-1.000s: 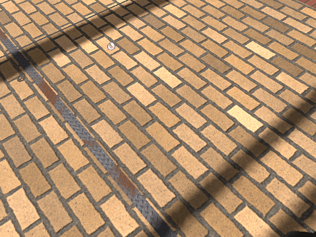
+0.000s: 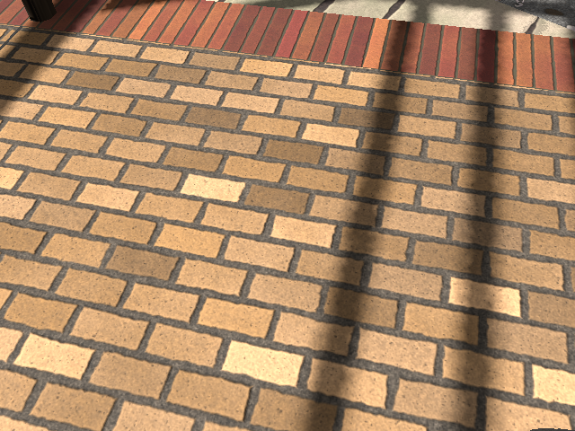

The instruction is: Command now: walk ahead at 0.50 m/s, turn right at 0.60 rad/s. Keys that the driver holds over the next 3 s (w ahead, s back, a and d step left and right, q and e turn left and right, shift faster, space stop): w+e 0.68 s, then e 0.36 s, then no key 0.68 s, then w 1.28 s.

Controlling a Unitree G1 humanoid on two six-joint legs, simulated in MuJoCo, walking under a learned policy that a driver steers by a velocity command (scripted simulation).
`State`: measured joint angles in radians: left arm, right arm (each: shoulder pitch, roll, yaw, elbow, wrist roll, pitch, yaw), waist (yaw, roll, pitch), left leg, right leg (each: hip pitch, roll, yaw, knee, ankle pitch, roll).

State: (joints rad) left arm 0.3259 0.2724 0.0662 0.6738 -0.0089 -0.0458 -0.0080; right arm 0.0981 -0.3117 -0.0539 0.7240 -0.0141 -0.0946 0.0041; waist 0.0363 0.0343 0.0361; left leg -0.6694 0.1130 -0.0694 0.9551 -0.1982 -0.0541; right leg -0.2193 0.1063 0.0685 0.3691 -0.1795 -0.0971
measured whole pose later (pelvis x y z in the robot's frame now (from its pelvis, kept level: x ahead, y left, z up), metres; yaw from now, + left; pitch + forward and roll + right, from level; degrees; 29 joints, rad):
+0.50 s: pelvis +0.27 +0.04 +0.00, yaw -18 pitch +1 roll +2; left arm 0.21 0.31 0.08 0.63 -0.02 -0.01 0.00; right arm 0.31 -0.27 -0.07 0.81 -0.01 -0.09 0.01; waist -0.06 -0.05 0.02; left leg -0.13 -0.01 0.13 0.32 -0.22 0.03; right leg -0.69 -0.08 0.07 1.05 -0.20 0.01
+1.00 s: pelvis +0.46 -0.09 -0.01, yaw -35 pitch +3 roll +1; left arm 0.22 0.31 0.07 0.63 0.00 -0.01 0.00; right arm 0.07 -0.33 -0.05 0.70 -0.01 -0.04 -0.02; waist 0.03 0.03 0.08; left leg -0.65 0.06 -0.07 1.01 -0.34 -0.09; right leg -0.34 0.10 0.07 0.44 -0.14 -0.09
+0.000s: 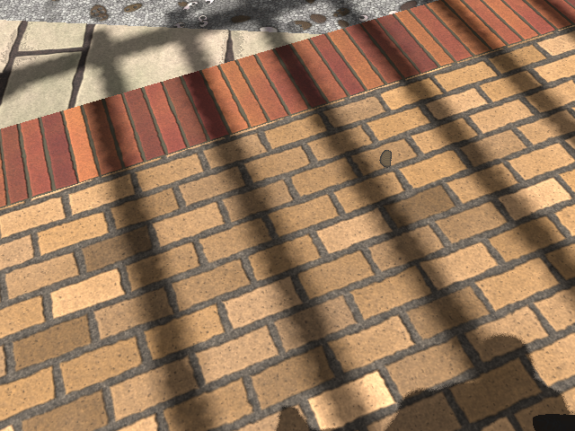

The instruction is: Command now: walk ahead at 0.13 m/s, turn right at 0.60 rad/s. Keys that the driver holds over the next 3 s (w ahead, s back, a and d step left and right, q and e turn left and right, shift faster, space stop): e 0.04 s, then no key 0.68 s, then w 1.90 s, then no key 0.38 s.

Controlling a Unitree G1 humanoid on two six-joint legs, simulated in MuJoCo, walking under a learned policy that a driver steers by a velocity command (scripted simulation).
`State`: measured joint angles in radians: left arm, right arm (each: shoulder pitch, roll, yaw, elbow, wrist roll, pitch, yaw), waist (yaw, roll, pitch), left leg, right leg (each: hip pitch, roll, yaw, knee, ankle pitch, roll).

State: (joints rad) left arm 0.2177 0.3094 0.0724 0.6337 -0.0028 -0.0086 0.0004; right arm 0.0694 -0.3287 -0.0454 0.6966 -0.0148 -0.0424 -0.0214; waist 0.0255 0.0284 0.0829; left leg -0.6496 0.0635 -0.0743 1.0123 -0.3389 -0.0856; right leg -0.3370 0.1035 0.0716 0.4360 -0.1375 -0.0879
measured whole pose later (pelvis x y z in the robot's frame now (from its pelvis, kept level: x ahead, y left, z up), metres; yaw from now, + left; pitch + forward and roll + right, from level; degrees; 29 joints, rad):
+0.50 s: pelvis +0.08 +0.03 -0.01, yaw -8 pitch +1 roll +0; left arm 0.18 0.28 0.05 0.72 0.00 0.05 0.02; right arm 0.16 -0.24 -0.02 0.74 0.00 0.00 0.00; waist -0.01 -0.01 0.04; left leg -0.33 0.01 -0.02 0.52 -0.21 -0.01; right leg -0.23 -0.01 0.08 0.51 -0.27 0.04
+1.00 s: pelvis +0.15 +0.03 -0.01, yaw -8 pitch +0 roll +0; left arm 0.32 0.26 0.05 0.86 -0.02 -0.02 0.03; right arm 0.29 -0.27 -0.06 0.86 0.01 -0.10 0.02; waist 0.00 -0.03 0.00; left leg -0.25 -0.02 0.04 0.59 -0.33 0.05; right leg -0.24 0.01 0.09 0.80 -0.48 -0.01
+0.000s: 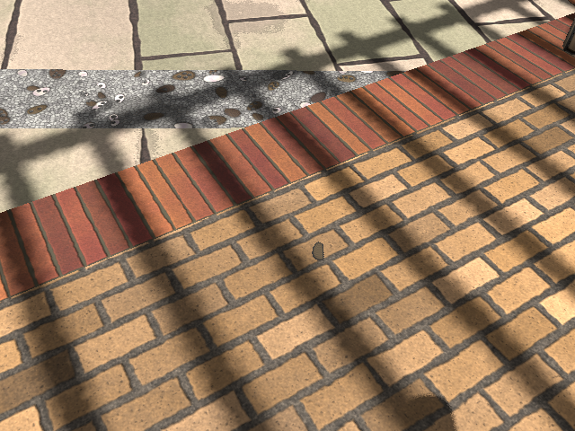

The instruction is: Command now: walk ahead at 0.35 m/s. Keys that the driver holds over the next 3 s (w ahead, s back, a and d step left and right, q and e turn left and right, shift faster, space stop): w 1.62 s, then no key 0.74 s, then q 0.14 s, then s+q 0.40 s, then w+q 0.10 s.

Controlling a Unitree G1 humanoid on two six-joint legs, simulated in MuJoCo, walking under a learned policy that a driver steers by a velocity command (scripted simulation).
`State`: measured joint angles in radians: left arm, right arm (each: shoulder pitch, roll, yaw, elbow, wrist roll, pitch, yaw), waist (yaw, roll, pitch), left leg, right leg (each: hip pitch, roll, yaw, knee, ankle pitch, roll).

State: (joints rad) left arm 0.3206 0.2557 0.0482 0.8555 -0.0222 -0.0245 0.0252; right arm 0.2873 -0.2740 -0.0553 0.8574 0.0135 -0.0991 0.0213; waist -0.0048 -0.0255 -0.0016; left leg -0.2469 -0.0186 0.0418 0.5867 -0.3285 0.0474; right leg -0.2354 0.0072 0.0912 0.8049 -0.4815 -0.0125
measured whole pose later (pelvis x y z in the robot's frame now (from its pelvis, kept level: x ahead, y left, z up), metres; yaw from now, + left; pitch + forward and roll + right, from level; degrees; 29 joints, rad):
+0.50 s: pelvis +0.24 -0.06 +0.00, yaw +1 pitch +1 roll +0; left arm 0.09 0.26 0.05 0.78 -0.01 -0.09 -0.04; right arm 0.39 -0.28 -0.04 0.90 0.03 -0.07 -0.01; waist -0.04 0.02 0.05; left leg -0.24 0.02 -0.05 1.09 -0.45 0.03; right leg -0.42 0.03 -0.04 0.55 -0.15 -0.06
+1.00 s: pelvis +0.53 -0.01 -0.01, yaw +1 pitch +2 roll -1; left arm 0.38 0.28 0.04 0.97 -0.01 -0.05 0.00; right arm 0.05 -0.26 -0.03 0.74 0.01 -0.10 0.04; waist 0.06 0.00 0.04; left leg -0.49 0.00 0.05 0.56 -0.11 0.06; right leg -0.08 0.01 0.02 0.76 -0.48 -0.03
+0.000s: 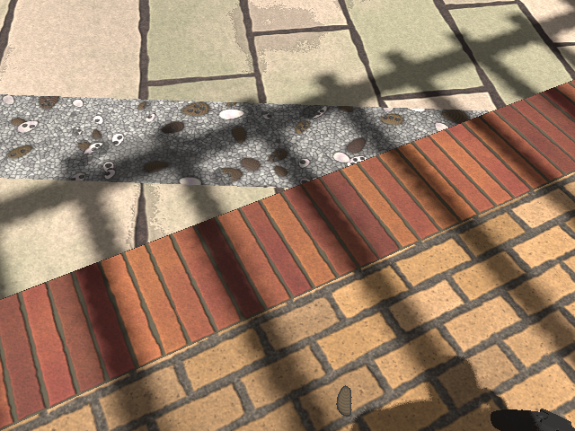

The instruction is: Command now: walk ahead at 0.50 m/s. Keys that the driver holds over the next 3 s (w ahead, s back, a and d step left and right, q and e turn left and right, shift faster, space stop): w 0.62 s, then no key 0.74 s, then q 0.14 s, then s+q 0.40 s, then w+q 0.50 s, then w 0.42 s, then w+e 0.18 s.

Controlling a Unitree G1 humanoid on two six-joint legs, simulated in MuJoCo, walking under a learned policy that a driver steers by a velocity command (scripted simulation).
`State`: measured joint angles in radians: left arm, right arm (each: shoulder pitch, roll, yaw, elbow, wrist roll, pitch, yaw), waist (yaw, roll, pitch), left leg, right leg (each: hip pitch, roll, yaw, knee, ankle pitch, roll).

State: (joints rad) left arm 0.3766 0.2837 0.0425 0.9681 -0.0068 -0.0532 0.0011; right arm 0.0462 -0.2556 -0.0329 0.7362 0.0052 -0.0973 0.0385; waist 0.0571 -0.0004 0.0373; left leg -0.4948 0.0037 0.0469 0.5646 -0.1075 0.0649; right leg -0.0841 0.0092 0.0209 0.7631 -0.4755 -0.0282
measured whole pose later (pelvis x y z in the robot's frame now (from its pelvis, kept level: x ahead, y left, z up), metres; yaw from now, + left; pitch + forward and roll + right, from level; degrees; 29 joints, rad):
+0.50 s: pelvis +0.29 -0.03 +0.00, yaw +0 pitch +2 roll +2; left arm 0.02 0.25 0.04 0.81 -0.01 -0.09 -0.04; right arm 0.39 -0.29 -0.06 0.94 0.01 -0.04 -0.01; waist -0.06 -0.01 0.02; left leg 0.04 0.00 0.04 0.40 -0.44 0.00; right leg -0.49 -0.02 -0.02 0.51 -0.05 -0.06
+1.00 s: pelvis +0.51 -0.03 +0.01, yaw +0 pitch +1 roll -2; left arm 0.24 0.26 0.04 0.99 0.01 -0.05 0.01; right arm 0.09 -0.24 -0.04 0.85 -0.02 -0.06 0.00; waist 0.04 0.01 0.02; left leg -0.42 0.01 0.01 0.48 -0.07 0.03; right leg -0.13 0.04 -0.03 0.55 -0.41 -0.02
